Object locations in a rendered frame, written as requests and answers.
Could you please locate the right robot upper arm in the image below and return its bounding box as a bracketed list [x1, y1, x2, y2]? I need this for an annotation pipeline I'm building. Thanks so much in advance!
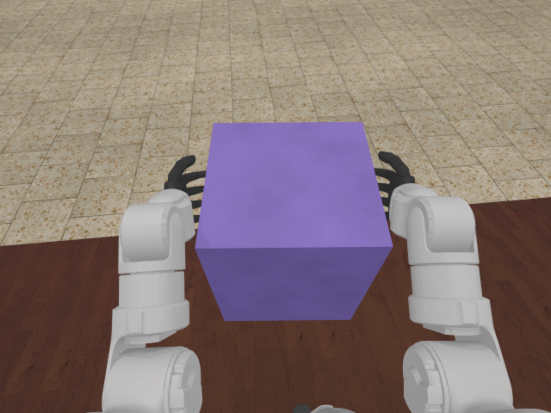
[403, 341, 551, 413]

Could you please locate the robot right forearm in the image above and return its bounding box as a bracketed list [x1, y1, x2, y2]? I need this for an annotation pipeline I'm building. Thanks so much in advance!
[389, 183, 513, 403]

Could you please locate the robot left hand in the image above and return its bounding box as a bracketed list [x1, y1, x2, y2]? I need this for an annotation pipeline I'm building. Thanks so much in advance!
[164, 155, 207, 223]

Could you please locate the left robot upper arm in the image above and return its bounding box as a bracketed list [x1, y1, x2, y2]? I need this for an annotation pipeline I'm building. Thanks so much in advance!
[87, 346, 202, 413]

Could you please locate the robot right hand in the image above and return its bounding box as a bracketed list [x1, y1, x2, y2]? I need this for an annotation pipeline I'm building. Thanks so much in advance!
[374, 151, 415, 221]

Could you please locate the robot left forearm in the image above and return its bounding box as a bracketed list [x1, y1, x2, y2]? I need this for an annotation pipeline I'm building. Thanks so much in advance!
[102, 188, 195, 412]

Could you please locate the carton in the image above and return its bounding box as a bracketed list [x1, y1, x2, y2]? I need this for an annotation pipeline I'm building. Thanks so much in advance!
[195, 122, 393, 321]

